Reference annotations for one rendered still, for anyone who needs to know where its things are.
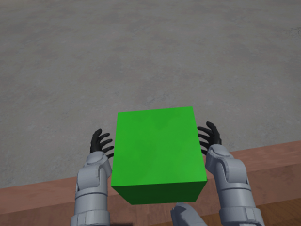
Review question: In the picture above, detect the left robot hand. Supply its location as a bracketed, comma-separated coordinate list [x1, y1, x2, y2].
[90, 128, 114, 159]

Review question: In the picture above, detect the carton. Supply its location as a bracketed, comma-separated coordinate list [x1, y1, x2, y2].
[111, 106, 208, 205]

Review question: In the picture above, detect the right robot hand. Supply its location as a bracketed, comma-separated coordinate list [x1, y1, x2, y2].
[197, 121, 222, 156]

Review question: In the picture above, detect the right robot thigh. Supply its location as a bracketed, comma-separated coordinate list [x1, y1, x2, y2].
[170, 203, 208, 226]

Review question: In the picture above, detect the left robot forearm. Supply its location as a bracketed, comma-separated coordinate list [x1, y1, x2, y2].
[70, 151, 112, 226]

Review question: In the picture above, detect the right robot forearm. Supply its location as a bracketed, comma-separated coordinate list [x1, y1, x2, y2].
[205, 144, 265, 226]

